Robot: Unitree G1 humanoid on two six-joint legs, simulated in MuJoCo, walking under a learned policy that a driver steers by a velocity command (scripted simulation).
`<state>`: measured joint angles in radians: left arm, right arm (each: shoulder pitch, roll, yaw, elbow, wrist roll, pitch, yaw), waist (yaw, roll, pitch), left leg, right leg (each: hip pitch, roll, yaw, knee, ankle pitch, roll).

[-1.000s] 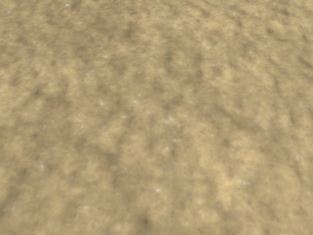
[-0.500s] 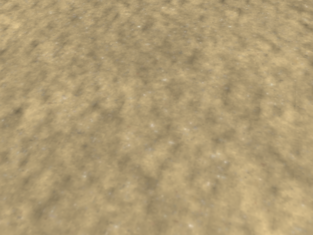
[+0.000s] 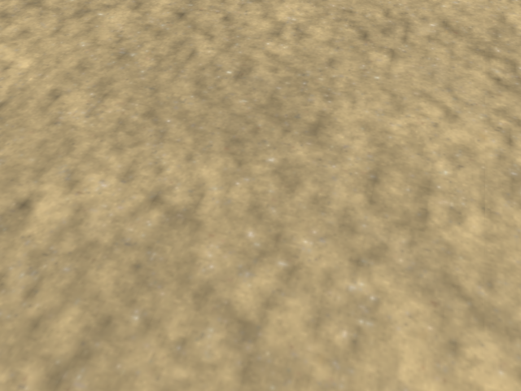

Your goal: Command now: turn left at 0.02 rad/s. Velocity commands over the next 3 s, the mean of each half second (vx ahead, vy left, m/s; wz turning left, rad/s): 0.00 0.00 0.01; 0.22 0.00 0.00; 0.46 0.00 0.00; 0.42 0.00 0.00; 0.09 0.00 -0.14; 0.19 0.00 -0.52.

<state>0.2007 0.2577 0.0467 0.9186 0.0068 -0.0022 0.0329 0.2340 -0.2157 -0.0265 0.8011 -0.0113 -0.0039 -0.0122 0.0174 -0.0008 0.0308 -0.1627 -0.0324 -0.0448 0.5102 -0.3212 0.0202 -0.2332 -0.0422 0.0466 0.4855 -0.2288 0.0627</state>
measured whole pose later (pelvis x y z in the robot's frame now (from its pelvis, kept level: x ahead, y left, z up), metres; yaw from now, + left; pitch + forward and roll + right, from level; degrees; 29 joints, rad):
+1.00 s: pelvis +0.10 -0.06 +0.01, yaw -1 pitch +0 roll +1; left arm 0.42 0.19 0.03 1.10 0.00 -0.10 -0.02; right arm 0.24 -0.27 -0.06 0.96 0.03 -0.08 0.00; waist 0.04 0.03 -0.01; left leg -0.50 0.05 0.00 1.08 -0.24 0.07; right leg -0.07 0.03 -0.04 0.34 -0.27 -0.05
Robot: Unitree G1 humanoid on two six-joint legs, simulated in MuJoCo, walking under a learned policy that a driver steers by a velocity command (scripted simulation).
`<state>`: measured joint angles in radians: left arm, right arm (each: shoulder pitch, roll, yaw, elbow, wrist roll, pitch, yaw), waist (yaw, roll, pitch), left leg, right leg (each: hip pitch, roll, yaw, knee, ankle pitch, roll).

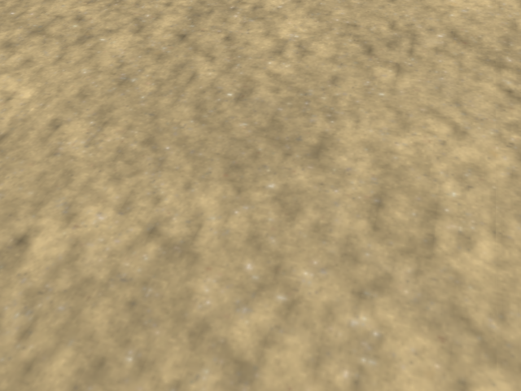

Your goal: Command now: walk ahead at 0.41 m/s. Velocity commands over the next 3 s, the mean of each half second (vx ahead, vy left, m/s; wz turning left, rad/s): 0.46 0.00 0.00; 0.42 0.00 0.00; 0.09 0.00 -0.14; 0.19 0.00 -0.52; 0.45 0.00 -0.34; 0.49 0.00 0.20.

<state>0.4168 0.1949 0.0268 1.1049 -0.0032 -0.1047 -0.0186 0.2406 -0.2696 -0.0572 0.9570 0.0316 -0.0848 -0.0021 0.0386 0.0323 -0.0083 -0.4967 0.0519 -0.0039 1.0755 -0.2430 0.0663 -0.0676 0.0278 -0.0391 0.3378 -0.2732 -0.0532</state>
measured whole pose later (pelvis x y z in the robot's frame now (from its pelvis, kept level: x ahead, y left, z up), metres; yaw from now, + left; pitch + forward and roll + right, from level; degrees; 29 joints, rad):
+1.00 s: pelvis +0.55 -0.01 -0.01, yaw +0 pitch +2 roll +1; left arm 0.12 0.24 0.04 0.89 0.01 -0.10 -0.03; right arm 0.26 -0.27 -0.04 1.00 0.02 -0.06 -0.02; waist -0.01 0.03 0.06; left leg -0.40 0.01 -0.04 1.14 -0.47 -0.01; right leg -0.37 0.02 -0.06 0.44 -0.11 -0.06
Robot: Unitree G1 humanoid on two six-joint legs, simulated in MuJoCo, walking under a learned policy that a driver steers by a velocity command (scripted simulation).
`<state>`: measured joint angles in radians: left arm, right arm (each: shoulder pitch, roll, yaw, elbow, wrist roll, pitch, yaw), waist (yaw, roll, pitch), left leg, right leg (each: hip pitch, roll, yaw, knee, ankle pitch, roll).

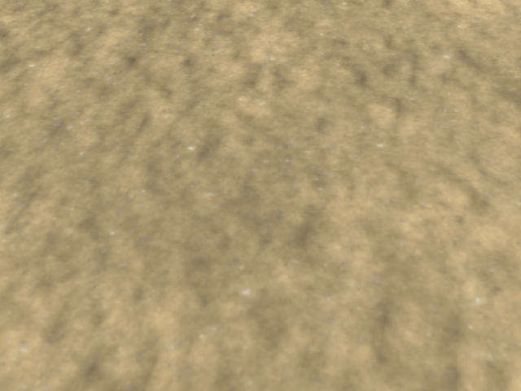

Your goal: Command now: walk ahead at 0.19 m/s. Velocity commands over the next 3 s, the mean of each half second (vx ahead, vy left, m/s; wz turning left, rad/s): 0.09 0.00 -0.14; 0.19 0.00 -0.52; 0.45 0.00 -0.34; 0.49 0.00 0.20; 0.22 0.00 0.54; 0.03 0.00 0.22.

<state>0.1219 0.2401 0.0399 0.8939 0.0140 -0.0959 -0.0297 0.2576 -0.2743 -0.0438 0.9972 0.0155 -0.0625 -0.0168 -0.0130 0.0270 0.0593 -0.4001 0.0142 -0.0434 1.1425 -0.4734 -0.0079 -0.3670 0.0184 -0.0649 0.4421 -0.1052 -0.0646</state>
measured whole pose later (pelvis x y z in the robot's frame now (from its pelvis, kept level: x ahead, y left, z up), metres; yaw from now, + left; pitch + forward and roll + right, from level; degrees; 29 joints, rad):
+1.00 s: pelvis +0.15 -0.04 +0.01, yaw -22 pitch +3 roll +2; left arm 0.32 0.27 0.08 0.82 -0.02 -0.04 0.02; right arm 0.01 -0.29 -0.09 0.88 0.01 -0.10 -0.01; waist 0.07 0.01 -0.01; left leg -0.46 0.01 -0.10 0.56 -0.16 -0.04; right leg -0.15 0.09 0.18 0.33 -0.21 -0.08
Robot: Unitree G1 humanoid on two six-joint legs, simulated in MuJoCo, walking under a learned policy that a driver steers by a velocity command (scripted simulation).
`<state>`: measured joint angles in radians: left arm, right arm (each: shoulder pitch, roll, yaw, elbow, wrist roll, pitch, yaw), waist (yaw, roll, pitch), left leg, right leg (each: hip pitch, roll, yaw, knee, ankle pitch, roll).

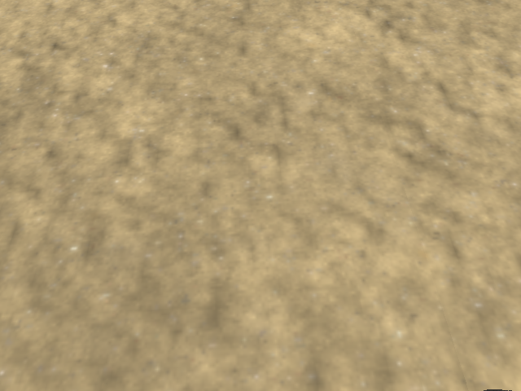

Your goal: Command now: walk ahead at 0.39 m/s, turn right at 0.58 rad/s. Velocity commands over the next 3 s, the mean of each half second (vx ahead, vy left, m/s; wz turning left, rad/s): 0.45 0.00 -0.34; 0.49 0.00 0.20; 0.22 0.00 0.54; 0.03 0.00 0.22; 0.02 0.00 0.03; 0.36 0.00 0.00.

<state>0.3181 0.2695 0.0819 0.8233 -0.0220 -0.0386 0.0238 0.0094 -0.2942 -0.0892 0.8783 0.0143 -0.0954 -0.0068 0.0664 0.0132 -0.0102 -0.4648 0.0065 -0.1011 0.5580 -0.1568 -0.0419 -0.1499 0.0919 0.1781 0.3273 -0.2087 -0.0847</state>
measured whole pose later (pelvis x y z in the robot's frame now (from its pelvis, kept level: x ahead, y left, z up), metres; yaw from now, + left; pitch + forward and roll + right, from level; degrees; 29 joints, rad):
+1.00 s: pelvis +0.48 -0.08 -0.01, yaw +0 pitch +1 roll -3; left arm 0.33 0.27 0.07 0.85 0.00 -0.09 0.00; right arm 0.12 -0.28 -0.04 0.78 0.02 -0.05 0.04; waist 0.07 0.04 0.02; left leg -0.68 0.09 -0.02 0.67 0.07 0.03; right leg 0.08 0.05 -0.21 0.18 -0.29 -0.03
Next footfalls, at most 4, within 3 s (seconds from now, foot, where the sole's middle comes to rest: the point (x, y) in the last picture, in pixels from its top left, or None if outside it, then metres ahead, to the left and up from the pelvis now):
0.12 left None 0.16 0.15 -0.79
0.58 right None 0.40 -0.17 -0.79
1.12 left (288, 308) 0.73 0.04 -0.79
1.58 right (355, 273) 0.85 -0.15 -0.79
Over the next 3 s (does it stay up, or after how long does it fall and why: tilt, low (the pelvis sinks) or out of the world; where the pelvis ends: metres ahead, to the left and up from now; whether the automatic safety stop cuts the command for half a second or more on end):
stays up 0.92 -0.01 -0.01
